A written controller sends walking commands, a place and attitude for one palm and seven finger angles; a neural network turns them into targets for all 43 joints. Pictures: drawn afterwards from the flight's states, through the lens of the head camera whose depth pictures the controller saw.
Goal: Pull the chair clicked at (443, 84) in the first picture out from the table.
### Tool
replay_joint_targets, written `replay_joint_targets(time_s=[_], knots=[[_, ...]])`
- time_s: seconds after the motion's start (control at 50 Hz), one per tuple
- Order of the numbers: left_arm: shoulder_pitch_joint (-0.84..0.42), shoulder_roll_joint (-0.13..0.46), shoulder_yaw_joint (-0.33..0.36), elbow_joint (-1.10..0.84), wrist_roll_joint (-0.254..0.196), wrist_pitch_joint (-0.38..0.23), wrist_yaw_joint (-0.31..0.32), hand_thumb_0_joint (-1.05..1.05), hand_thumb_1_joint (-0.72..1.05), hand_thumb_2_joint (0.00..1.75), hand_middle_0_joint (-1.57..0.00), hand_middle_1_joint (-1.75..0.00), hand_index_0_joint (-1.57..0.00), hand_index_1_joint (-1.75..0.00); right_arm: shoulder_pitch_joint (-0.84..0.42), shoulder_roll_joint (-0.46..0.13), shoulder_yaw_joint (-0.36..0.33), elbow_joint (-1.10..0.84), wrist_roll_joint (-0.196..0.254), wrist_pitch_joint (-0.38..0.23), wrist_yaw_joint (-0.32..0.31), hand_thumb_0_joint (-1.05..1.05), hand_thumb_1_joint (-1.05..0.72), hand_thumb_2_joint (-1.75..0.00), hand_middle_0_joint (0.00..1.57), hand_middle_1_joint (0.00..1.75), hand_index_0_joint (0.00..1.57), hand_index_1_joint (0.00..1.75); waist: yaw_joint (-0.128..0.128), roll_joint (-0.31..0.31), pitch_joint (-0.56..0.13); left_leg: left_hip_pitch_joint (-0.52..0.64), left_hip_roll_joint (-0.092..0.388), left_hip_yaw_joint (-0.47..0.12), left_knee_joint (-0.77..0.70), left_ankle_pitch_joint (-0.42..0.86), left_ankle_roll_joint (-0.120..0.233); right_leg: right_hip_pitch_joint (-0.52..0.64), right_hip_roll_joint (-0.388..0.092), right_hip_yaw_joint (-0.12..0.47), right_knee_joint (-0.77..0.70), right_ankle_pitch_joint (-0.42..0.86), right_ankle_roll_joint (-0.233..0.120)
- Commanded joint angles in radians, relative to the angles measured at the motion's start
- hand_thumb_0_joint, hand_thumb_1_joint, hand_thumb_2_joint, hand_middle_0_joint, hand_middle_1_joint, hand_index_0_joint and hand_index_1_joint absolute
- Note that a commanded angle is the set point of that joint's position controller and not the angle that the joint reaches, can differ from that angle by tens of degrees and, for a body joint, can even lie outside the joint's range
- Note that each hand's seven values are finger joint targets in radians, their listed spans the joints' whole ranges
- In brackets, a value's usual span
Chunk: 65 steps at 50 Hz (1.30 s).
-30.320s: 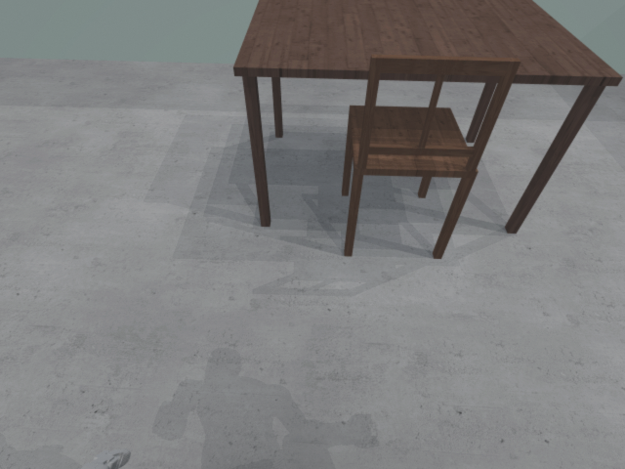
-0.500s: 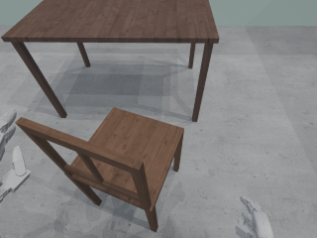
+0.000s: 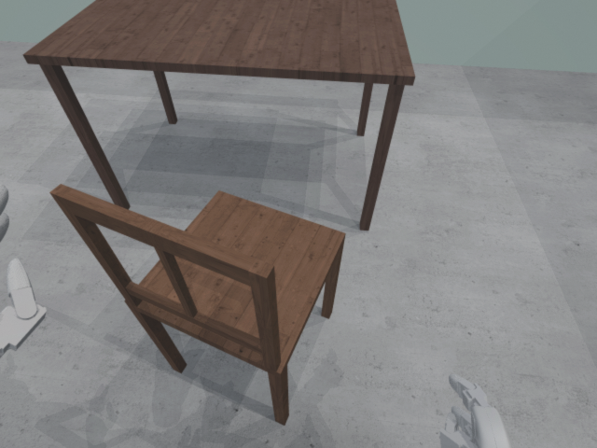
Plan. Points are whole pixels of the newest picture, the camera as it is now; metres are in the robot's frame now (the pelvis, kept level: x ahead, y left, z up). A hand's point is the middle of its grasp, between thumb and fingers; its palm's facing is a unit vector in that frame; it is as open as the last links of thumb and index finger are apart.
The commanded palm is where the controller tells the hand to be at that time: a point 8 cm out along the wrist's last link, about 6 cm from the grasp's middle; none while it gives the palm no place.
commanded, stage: step back with the hand held close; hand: left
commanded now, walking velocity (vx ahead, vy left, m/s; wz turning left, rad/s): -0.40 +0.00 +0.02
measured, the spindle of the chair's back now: (178, 282) +0.39 +0.26 -0.09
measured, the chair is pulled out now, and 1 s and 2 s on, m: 0.59 0.59 0.59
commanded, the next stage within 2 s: stop stepping back and stand still in 1.06 s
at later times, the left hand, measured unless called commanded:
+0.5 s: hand (19, 337) +0.17 +0.27 +0.17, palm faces +0.45 -0.74 -0.50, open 7.4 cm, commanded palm +0.10 +0.31 +0.18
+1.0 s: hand (9, 404) +0.12 +0.24 +0.17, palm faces +0.37 -0.75 -0.54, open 7.4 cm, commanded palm +0.05 +0.28 +0.18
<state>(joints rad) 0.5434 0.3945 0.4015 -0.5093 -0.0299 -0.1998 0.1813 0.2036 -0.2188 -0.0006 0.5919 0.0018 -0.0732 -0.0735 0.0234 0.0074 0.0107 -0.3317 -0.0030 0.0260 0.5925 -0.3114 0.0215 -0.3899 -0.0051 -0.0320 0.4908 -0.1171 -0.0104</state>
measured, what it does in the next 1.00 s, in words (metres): steps on the spot: right foot, then left foot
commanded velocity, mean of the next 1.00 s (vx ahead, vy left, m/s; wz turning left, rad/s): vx -0.40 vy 0.00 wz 0.00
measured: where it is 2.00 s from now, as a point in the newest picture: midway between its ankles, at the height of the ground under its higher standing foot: outside the picture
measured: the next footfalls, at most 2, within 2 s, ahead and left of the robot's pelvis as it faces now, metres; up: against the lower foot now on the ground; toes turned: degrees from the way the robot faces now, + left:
right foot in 0.62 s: -0.01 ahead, -0.13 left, +0.00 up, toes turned +3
left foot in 1.00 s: -0.05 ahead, +0.10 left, +0.00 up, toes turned +2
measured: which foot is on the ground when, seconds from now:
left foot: down 0.00-0.80, up 0.82-0.98, down 1.00-1.00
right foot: down 0.00-0.48, up 0.50-0.60, down 0.62-1.00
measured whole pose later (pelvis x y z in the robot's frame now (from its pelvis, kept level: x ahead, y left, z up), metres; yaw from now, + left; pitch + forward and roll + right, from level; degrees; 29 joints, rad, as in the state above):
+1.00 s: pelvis -0.08 -0.02 +0.01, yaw +2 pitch +4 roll +0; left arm 0.61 0.48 0.46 -0.53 -0.04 -0.25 0.16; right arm 0.13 -0.21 -0.03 0.63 -0.01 -0.05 -0.09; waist -0.04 -0.03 0.00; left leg -0.33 0.01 -0.01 0.53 -0.23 -0.02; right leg -0.36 0.03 0.01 0.48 -0.19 -0.02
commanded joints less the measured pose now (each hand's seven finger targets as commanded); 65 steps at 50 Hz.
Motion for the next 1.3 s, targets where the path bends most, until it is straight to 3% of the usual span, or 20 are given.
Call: replay_joint_targets(time_s=[0.0,0.1,0.22,0.34,0.4,0.46,0.5,0.58,0.66,0.72,0.78,0.82,0.94,1.0,1.02,1.06,1.14,1.2,1.24,1.28], knots=[[-0.050,0.202,0.131,-0.195,0.006,-0.068,0.037,0.00,0.90,0.90,-0.20,-0.30,-0.20,-0.30,-0.074,-0.125,-0.048,-0.150,0.000,-0.054,-0.008,0.00,-0.90,-0.90,0.20,0.30,0.20,0.30,-0.028,0.002,-0.051,-0.102,0.073,-0.112,-0.179,-0.172,0.028,0.090,-0.104,0.172,-0.157,-0.305,-0.013],[-0.007,0.221,0.184,-0.205,0.021,-0.080,0.036,0.00,0.90,0.90,-0.20,-0.30,-0.20,-0.30,-0.098,-0.133,-0.057,-0.172,0.012,-0.065,-0.011,0.00,-0.90,-0.90,0.20,0.30,0.20,0.30,-0.011,0.116,-0.103,-0.417,0.177,-0.176,-0.306,-0.289,0.077,0.401,-0.031,0.105,0.108,-0.111,0.024],[0.004,0.223,0.206,-0.222,0.023,-0.098,0.029,0.00,0.90,0.90,-0.20,-0.30,-0.20,-0.30,-0.078,-0.127,-0.064,-0.154,0.007,-0.087,-0.007,0.00,-0.90,-0.90,0.20,0.30,0.20,0.30,-0.018,0.074,-0.100,-0.494,0.128,-0.159,-0.208,-0.334,0.075,0.409,-0.056,0.191,0.125,-0.007,-0.002],[-0.017,0.226,0.166,-0.220,0.001,-0.088,0.049,0.00,0.90,0.90,-0.20,-0.30,-0.20,-0.30,-0.057,-0.109,-0.071,-0.102,-0.011,-0.069,0.012,0.00,-0.90,-0.90,0.20,0.30,0.20,0.30,-0.035,-0.134,-0.123,-0.069,0.015,-0.085,0.051,-0.152,0.007,0.007,-0.233,0.314,-0.223,-0.307,-0.091],[0.010,0.222,0.169,-0.209,0.005,-0.094,0.051,0.00,0.90,0.90,-0.20,-0.30,-0.20,-0.30,-0.077,-0.110,-0.065,-0.098,-0.011,-0.055,0.004,0.00,-0.90,-0.90,0.20,0.30,0.20,0.30,-0.038,-0.037,-0.120,-0.059,0.067,-0.137,-0.106,-0.089,0.031,0.019,-0.138,0.195,-0.126,-0.235,-0.038],[0.014,0.239,0.218,-0.212,0.024,-0.108,0.045,0.00,0.90,0.90,-0.20,-0.30,-0.20,-0.30,-0.120,-0.122,-0.064,-0.112,-0.004,-0.070,-0.013,0.00,-0.90,-0.90,0.20,0.30,0.20,0.30,-0.027,0.209,-0.118,-0.387,0.263,-0.281,-0.324,-0.170,0.105,0.294,0.013,0.064,0.240,-0.119,0.021],[-0.013,0.221,0.212,-0.241,0.023,-0.115,0.031,0.00,0.90,0.90,-0.20,-0.30,-0.20,-0.30,-0.105,-0.119,-0.071,-0.121,-0.004,-0.091,-0.017,0.00,-0.90,-0.90,0.20,0.30,0.20,0.30,-0.026,0.228,-0.117,-0.522,0.315,-0.282,-0.359,-0.278,0.127,0.389,0.037,0.070,0.371,-0.182,0.026],[-0.009,0.211,0.180,-0.278,0.000,-0.131,0.011,0.00,0.90,0.90,-0.20,-0.30,-0.20,-0.30,-0.088,-0.111,-0.070,-0.085,-0.015,-0.124,-0.013,0.00,-0.90,-0.90,0.20,0.30,0.20,0.30,-0.013,0.116,-0.102,-0.180,0.258,-0.228,-0.178,0.214,0.089,0.157,0.002,0.074,0.172,-0.164,0.003],[-0.052,0.200,0.141,-0.305,0.002,-0.157,0.000,0.00,0.90,0.90,-0.20,-0.30,-0.20,-0.30,-0.070,-0.110,-0.058,-0.023,-0.037,-0.147,0.000,0.00,-0.90,-0.90,0.20,0.30,0.20,0.30,-0.019,0.232,-0.243,0.203,0.265,-0.198,-0.065,0.776,0.072,0.104,-0.010,0.070,-0.013,0.015,0.006],[-0.013,0.213,0.153,-0.305,-0.021,-0.145,-0.007,0.00,0.90,0.90,-0.20,-0.30,-0.20,-0.30,-0.093,-0.109,-0.075,-0.056,-0.016,-0.137,0.002,0.00,-0.90,-0.90,0.20,0.30,0.20,0.30,-0.010,0.097,-0.295,0.191,0.197,-0.116,-0.003,0.611,0.025,0.142,-0.039,0.096,-0.025,0.176,0.000],[0.041,0.257,0.197,-0.240,-0.031,-0.133,-0.005,0.00,0.90,0.90,-0.20,-0.30,-0.20,-0.30,-0.118,-0.080,-0.079,-0.087,-0.003,-0.095,-0.001,0.00,-0.90,-0.90,0.20,0.30,0.20,0.30,-0.027,-0.095,-0.246,-0.002,0.021,-0.026,0.163,0.091,-0.043,0.147,-0.271,0.343,-0.140,0.464,-0.096],[0.058,0.255,0.202,-0.191,-0.031,-0.105,0.005,0.00,0.90,0.90,-0.20,-0.30,-0.20,-0.30,-0.151,-0.069,-0.083,-0.087,-0.006,-0.064,0.002,0.00,-0.90,-0.90,0.20,0.30,0.20,0.30,-0.012,-0.146,-0.189,-0.143,-0.011,-0.104,0.375,-0.189,-0.046,0.164,-0.363,0.357,-0.190,0.417,-0.170],[0.094,0.203,0.170,-0.136,-0.014,-0.083,0.005,0.00,0.90,0.90,-0.20,-0.30,-0.20,-0.30,-0.147,-0.053,-0.044,-0.093,-0.008,-0.002,-0.026,0.00,-0.90,-0.90,0.20,0.30,0.20,0.30,-0.052,-0.087,-0.152,0.001,0.015,-0.025,-0.241,0.151,-0.038,0.232,-0.123,0.104,0.014,0.464,-0.039],[0.056,0.226,0.148,-0.259,-0.018,-0.099,-0.005,0.00,0.90,0.90,-0.20,-0.30,-0.20,-0.30,-0.111,-0.086,-0.079,-0.110,-0.005,-0.037,-0.015,0.00,-0.90,-0.90,0.20,0.30,0.20,0.30,-0.021,0.152,-0.229,0.185,0.314,-0.214,-0.196,0.808,0.074,0.044,-0.009,0.079,0.225,-0.209,0.025],[0.095,0.200,0.128,-0.263,-0.035,-0.105,-0.016,0.00,0.90,0.90,-0.20,-0.30,-0.20,-0.30,-0.072,-0.106,-0.094,-0.106,0.010,-0.065,-0.001,0.00,-0.90,-0.90,0.20,0.30,0.20,0.30,-0.014,0.118,-0.239,0.227,0.325,-0.156,-0.214,0.774,0.085,0.020,0.004,0.091,0.298,-0.308,0.015],[0.059,0.254,0.178,-0.348,-0.032,-0.104,-0.005,0.00,0.90,0.90,-0.20,-0.30,-0.20,-0.30,-0.104,-0.090,-0.073,-0.099,-0.027,-0.100,-0.007,0.00,-0.90,-0.90,0.20,0.30,0.20,0.30,-0.018,0.285,-0.214,0.037,0.361,-0.234,-0.236,0.644,0.138,0.032,-0.002,0.102,0.457,-0.379,0.025],[-0.020,0.231,0.153,-0.402,-0.026,-0.114,0.007,0.00,0.90,0.90,-0.20,-0.30,-0.20,-0.30,-0.078,-0.113,-0.077,-0.054,-0.022,-0.149,0.010,0.00,-0.90,-0.90,0.20,0.30,0.20,0.30,-0.014,0.249,-0.198,0.170,0.317,-0.184,-0.188,0.708,0.109,0.003,0.000,0.065,0.326,-0.339,0.022],[0.057,0.214,0.167,-0.298,-0.037,-0.072,0.009,0.00,0.90,0.90,-0.20,-0.30,-0.20,-0.30,-0.069,-0.111,-0.062,-0.082,0.000,-0.135,0.017,0.00,-0.90,-0.90,0.20,0.30,0.20,0.30,-0.020,0.244,-0.167,0.059,0.253,-0.143,-0.194,0.171,0.063,0.150,-0.001,0.021,0.069,-0.295,0.033],[0.048,0.217,0.179,-0.222,-0.031,-0.061,0.009,0.00,0.90,0.90,-0.20,-0.30,-0.20,-0.30,-0.075,-0.099,-0.050,-0.089,0.008,-0.115,0.016,0.00,-0.90,-0.90,0.20,0.30,0.20,0.30,-0.024,0.146,-0.104,-0.070,0.143,-0.060,-0.155,-0.196,0.002,0.270,-0.008,-0.015,-0.130,-0.187,0.021],[0.007,0.238,0.180,-0.156,-0.032,-0.055,0.005,0.00,0.90,0.90,-0.20,-0.30,-0.20,-0.30,-0.075,-0.081,-0.051,-0.095,0.008,-0.091,0.011,0.00,-0.90,-0.90,0.20,0.30,0.20,0.30,-0.043,-0.124,-0.040,-0.073,0.028,0.019,0.181,-0.181,-0.051,0.088,-0.210,0.260,-0.301,-0.337,-0.084]])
